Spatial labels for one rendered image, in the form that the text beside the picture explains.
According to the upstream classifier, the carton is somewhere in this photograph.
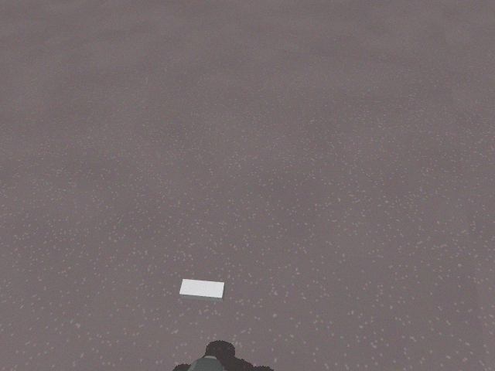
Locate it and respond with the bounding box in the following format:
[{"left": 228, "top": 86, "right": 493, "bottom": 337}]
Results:
[{"left": 179, "top": 279, "right": 226, "bottom": 302}]

